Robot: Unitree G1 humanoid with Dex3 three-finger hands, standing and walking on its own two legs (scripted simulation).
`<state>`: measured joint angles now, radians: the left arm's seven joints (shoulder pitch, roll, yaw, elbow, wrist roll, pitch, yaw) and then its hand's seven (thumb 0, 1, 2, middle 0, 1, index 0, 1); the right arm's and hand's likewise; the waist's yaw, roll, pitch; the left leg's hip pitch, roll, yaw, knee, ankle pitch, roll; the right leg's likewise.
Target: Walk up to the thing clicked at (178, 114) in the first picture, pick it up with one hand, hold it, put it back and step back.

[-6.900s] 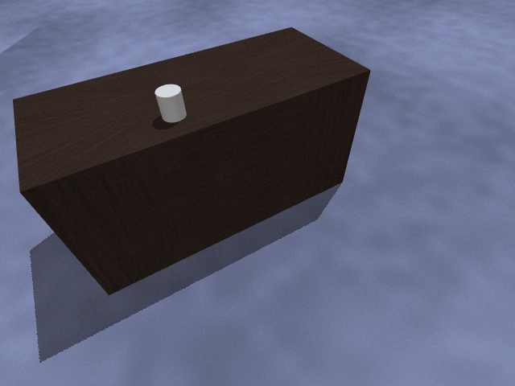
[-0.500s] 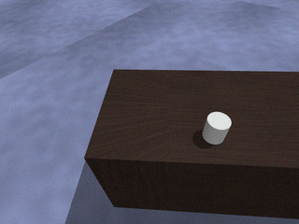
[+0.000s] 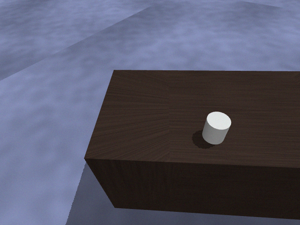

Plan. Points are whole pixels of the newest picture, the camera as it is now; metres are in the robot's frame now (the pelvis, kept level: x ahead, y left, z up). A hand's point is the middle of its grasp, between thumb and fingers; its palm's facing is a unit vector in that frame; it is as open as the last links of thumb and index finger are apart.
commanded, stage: rise first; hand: right
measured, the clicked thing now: (215, 128) +0.48 -0.22 -0.08
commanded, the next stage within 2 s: go down in 1.70 s
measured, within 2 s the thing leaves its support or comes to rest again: neither
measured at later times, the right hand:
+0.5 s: hand (254, 222) +0.17 -0.25 -0.10, palm faces +0.24 +0.91 -0.33, open 14.7 cm
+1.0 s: hand (260, 211) +0.18 -0.25 -0.04, palm faces +0.29 +0.89 -0.36, open 17.5 cm
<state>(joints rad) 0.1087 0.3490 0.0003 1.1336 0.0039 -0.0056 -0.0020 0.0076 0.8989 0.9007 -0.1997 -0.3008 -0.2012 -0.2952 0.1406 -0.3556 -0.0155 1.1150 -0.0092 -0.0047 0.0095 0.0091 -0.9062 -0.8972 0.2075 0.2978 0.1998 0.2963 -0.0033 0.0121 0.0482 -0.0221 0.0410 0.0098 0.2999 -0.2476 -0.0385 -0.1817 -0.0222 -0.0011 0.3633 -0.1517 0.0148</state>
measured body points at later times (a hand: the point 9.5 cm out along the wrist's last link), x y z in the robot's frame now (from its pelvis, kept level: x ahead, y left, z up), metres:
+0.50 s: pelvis -0.01 +0.01 -0.01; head +0.01 +0.01 +0.44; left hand +0.14 +0.28 -0.11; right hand +0.15 -0.30 -0.08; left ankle -0.05 +0.14 -0.75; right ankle +0.03 -0.13 -0.75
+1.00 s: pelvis +0.00 +0.02 +0.00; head +0.01 +0.03 +0.45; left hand +0.15 +0.28 -0.10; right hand +0.16 -0.29 -0.01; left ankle -0.05 +0.14 -0.75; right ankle +0.03 -0.13 -0.75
